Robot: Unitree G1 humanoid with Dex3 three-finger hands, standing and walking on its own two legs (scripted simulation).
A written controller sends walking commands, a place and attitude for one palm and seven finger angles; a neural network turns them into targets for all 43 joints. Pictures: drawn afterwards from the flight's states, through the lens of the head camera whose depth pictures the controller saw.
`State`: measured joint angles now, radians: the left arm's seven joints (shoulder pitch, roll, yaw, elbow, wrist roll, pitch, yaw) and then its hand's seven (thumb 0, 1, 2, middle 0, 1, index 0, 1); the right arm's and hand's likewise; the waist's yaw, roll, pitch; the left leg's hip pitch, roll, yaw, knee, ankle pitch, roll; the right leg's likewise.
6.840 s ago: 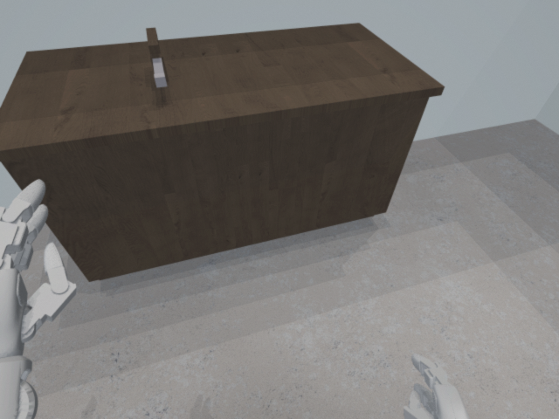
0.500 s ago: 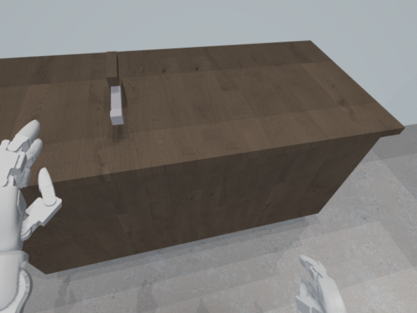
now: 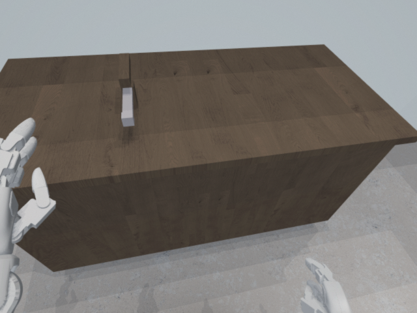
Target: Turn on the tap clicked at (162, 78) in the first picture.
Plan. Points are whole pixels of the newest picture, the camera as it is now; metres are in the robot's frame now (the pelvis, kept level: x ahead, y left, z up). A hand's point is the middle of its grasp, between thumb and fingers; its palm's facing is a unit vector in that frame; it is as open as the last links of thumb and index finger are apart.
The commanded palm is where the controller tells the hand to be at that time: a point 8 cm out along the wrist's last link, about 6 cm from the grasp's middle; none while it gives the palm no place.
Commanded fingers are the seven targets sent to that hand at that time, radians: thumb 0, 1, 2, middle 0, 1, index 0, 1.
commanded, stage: shuffle to correct the standing spot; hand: left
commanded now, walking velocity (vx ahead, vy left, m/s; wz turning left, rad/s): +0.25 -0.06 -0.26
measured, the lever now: (127, 119) +0.54 +0.26 +0.04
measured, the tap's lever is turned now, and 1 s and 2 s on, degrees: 0 0 0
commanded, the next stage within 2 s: come to a stop and stand still in 0.86 s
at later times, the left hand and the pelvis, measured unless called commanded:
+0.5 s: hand (94, 124) +0.36 +0.24 +0.18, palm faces +0.22 -0.82 -0.54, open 7.4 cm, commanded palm +0.31 +0.29 +0.18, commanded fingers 0.00 0.90 0.90 -0.20 -0.30 -0.20 -0.30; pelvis +0.11 +0.03 +0.00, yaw -7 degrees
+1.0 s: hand (118, 84) +0.44 +0.22 +0.20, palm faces +0.38 -0.86 -0.34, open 7.4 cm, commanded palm +0.39 +0.25 +0.18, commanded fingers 0.00 0.90 0.90 -0.20 -0.30 -0.20 -0.30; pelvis +0.20 -0.01 -0.01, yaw -6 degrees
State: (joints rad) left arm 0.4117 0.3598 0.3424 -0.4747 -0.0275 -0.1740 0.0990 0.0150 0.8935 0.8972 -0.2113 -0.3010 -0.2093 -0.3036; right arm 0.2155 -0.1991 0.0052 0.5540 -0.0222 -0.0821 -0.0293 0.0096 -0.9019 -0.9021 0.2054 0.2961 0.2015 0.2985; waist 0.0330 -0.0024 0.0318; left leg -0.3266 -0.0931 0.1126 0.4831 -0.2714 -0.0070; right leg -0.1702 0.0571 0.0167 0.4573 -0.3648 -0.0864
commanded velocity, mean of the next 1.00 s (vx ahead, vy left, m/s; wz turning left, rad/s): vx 0.14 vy -0.11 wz -0.02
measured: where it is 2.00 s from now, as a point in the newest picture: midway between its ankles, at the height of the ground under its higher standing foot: outside the picture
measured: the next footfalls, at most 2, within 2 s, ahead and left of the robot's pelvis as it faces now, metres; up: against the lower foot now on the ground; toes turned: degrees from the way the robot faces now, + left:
left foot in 0.20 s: +0.09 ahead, +0.14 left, +0.00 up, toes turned -1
right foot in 0.54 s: +0.22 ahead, -0.09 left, +0.00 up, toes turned -13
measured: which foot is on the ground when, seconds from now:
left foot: up 0.00-0.18, down 0.20-0.56, up 0.58-0.78, down 0.80-1.00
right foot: down 0.00-0.20, up 0.22-0.52, down 0.54-0.80, up 0.82-1.00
